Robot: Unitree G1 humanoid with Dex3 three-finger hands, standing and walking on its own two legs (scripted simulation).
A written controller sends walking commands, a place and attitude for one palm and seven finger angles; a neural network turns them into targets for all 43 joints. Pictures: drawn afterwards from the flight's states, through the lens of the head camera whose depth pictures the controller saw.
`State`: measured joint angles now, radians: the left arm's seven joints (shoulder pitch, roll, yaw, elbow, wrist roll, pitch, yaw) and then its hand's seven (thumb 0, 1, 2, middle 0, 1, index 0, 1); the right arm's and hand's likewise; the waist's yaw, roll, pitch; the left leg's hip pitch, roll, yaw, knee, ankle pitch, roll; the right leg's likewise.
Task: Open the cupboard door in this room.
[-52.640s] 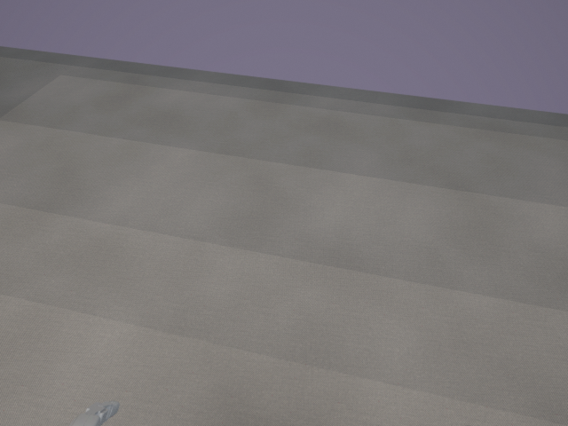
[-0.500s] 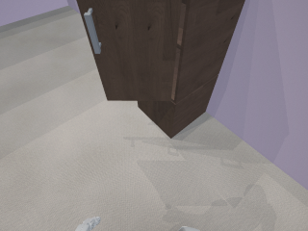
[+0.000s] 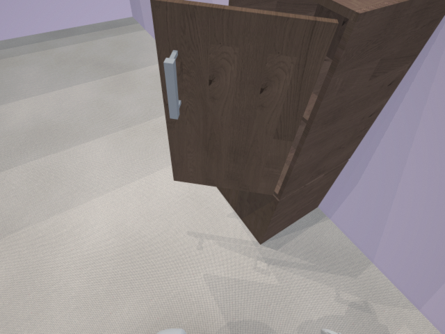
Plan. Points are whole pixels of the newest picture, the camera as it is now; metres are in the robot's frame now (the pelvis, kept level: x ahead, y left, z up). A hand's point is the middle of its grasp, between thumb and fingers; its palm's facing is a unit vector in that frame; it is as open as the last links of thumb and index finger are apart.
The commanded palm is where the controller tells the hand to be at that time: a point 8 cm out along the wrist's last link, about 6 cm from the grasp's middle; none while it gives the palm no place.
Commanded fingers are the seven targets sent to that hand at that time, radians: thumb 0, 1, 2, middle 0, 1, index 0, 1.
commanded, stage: come to a stop and stand still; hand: left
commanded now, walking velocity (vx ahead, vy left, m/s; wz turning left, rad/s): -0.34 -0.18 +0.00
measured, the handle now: (174, 86) +0.60 +0.18 +0.10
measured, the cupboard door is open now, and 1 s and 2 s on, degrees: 49 49 49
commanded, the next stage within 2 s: look again from close up in 1.00 s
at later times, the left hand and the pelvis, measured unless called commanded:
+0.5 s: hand out of the picture +0.07 +0.12 -0.15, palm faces -0.02 -0.96 -0.28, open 7.4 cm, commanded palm none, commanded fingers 0.00 0.90 0.90 -0.20 -0.30 -0.20 -0.30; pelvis +0.01 -0.07 +0.01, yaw -1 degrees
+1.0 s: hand out of the picture -0.03 +0.07 -0.16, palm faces +0.06 -0.98 -0.18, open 7.3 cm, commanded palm none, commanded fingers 0.00 0.90 0.90 -0.20 -0.30 -0.20 -0.30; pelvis -0.02 -0.10 +0.02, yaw +0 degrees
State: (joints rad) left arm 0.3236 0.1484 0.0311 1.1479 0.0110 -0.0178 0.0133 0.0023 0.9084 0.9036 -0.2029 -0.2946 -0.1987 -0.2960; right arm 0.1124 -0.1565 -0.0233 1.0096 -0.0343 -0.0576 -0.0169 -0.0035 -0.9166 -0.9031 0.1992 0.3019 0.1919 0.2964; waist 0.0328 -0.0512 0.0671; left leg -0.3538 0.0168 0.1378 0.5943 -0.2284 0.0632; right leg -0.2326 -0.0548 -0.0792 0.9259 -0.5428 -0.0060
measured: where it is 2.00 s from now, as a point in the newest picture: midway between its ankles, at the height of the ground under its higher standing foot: outside the picture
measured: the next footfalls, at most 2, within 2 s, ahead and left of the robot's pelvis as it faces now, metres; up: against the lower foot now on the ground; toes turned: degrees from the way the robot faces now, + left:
right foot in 0.36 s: +0.02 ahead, -0.16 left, +0.00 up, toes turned -5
left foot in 0.66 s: +0.01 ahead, +0.04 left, +0.00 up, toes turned +2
